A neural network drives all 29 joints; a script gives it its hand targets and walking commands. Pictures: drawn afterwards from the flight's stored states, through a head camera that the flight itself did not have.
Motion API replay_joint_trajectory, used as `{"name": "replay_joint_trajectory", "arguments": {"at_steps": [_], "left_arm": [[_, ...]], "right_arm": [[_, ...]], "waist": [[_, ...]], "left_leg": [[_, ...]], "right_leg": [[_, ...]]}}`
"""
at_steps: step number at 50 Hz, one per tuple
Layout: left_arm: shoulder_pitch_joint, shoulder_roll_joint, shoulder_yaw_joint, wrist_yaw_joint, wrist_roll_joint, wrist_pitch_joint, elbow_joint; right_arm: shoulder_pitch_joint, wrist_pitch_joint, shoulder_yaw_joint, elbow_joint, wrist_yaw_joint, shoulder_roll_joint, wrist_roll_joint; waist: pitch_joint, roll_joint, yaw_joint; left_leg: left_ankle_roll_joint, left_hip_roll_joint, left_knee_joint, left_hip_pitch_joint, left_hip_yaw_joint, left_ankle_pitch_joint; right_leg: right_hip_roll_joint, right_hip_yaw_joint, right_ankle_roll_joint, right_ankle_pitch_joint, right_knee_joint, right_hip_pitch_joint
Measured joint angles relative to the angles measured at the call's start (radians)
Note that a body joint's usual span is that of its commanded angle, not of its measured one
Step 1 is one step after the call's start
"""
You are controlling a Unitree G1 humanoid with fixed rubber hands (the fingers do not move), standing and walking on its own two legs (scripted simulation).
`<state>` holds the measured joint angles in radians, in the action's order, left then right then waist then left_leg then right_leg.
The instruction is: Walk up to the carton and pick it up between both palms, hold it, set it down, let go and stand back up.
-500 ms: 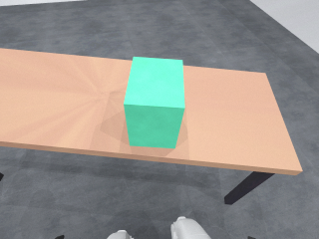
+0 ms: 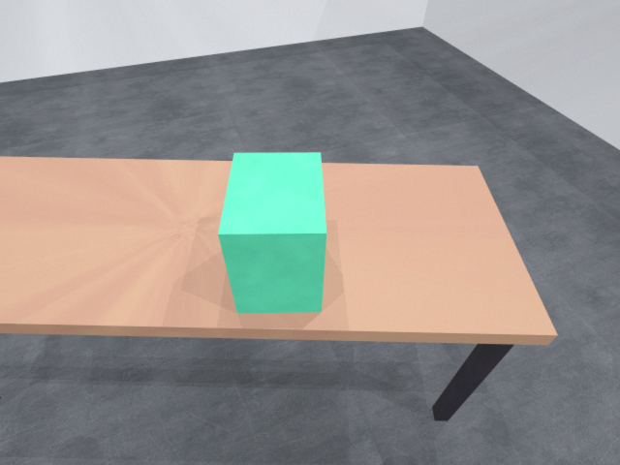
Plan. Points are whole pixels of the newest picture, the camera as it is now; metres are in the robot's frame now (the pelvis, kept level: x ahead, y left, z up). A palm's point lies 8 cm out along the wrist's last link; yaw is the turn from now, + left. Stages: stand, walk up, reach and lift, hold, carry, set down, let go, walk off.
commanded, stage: walk up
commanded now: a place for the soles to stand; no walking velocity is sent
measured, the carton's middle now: (278, 233) +0.54 +0.05 -0.05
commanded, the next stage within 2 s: reach and lift in 1.44 s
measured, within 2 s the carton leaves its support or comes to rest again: neither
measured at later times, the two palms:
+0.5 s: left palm out of the picture +0.06 +0.26 -0.13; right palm out of the picture +0.04 -0.23 -0.14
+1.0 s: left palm out of the picture +0.10 +0.28 -0.13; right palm out of the picture +0.02 -0.22 -0.15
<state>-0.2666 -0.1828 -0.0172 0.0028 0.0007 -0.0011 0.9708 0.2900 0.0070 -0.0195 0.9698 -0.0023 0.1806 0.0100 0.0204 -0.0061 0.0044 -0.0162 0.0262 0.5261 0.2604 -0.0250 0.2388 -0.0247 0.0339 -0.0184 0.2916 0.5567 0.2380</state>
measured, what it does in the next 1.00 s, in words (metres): stands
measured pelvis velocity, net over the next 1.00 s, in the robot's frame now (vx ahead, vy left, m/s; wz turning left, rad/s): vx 0.00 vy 0.04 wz -0.17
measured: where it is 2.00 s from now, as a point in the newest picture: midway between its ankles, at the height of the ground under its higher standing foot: outside the picture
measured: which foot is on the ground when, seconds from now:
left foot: down 0.00-1.00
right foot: down 0.00-1.00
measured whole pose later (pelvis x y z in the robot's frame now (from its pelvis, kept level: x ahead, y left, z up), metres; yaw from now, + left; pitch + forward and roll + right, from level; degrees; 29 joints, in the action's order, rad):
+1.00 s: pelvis +0.00 +0.04 -0.01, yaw -10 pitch -1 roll +2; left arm -0.25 -0.24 -0.03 -0.04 -0.01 -0.01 0.91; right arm 0.16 -0.08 0.00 1.00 0.00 0.26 0.02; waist 0.08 -0.01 0.01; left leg 0.04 0.02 0.62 0.27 -0.22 0.33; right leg -0.03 0.22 0.04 0.34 0.70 0.34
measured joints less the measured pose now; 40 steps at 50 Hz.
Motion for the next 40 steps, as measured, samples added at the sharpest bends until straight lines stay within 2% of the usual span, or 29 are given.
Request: {"name": "replay_joint_trajectory", "arguments": {"at_steps": [14, 27, 40], "left_arm": [[-0.006, -0.022, -0.010, -0.018, -0.005, -0.012, 0.080], [0.030, -0.029, -0.016, -0.036, -0.007, -0.015, 0.026], [0.036, -0.056, -0.013, -0.046, -0.011, -0.010, -0.024]], "right_arm": [[-0.024, -0.002, 0.002, 0.072, 0.009, 0.018, -0.001], [-0.112, -0.040, 0.012, 0.085, 0.014, 0.053, 0.001], [-0.134, -0.072, 0.012, 0.058, 0.008, 0.056, 0.000]], "waist": [[0.001, -0.003, -0.004], [0.037, -0.006, -0.012], [0.052, -0.018, -0.004]], "left_leg": [[0.013, -0.006, -0.048, -0.041, -0.039, -0.001], [0.037, -0.016, -0.012, -0.030, -0.103, 0.026], [0.054, -0.016, 0.039, -0.014, -0.167, 0.059]], "right_leg": [[0.007, 0.039, 0.013, -0.007, -0.036, -0.022], [0.015, 0.102, 0.038, 0.010, 0.022, 0.019], [0.010, 0.167, 0.053, 0.036, 0.101, 0.069]]}}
